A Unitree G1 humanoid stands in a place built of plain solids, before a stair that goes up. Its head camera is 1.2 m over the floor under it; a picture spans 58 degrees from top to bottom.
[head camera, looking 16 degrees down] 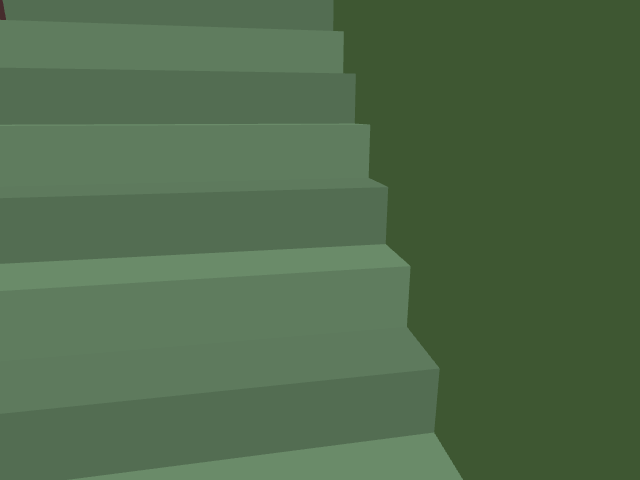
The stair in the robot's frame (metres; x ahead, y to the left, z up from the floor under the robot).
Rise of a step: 0.20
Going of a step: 0.23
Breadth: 1.45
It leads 10 degrees to the left of straight ahead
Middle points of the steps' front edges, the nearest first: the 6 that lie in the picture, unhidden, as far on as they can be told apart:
0.84 0.41 0.59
1.07 0.45 0.78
1.29 0.49 0.98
1.52 0.53 1.17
1.75 0.57 1.37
1.97 0.61 1.56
